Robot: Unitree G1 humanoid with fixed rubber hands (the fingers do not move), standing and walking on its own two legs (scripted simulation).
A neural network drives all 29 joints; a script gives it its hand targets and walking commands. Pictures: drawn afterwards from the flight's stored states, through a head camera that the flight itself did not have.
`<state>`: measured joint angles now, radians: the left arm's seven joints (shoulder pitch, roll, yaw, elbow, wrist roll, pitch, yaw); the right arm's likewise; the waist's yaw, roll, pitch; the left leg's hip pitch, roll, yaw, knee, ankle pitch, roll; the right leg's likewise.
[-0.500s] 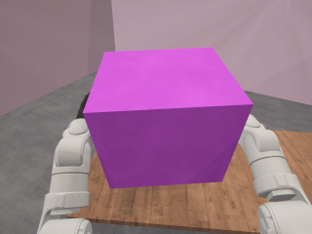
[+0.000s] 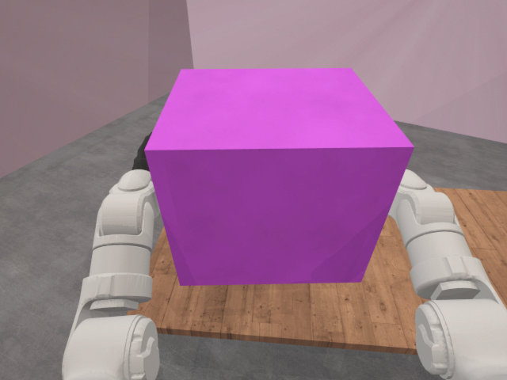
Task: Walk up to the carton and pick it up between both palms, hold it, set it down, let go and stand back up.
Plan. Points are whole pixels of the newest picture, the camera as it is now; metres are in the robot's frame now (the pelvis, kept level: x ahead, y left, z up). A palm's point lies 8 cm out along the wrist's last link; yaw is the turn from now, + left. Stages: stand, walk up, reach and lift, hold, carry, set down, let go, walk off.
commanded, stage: hold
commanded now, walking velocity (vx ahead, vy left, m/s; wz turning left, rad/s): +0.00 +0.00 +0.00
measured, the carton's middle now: (268, 172) +0.41 -0.03 +0.19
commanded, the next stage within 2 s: none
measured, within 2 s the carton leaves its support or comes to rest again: neither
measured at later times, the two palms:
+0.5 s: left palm (145, 170) +0.39 +0.16 +0.21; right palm (387, 164) +0.39 -0.21 +0.21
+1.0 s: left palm (150, 174) +0.38 +0.15 +0.21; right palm (401, 176) +0.36 -0.22 +0.21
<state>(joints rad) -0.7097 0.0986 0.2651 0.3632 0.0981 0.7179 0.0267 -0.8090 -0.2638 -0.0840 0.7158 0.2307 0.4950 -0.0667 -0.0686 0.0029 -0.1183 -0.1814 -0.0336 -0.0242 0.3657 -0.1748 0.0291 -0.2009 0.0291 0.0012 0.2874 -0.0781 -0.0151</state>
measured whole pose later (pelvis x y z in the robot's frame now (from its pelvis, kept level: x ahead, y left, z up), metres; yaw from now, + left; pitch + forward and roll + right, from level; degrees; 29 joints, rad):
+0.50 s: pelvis +0.04 -0.01 +0.00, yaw +1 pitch -1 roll -1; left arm -0.53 0.10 0.25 0.13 0.08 0.72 0.00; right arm -0.67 -0.26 0.00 0.47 0.34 0.52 -0.17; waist -0.10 0.02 -0.15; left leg -0.10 -0.01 -0.06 0.35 -0.22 0.01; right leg -0.11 0.05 -0.03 0.26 -0.13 -0.03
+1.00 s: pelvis +0.00 +0.01 +0.00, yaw -2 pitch -3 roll +0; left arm -0.70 0.05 0.28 0.29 0.18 0.80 0.00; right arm -0.82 -0.28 -0.11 0.70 0.21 0.54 -0.03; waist -0.08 0.00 -0.11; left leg -0.13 -0.04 0.01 0.37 -0.19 0.04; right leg -0.17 0.02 0.03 0.32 -0.10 0.00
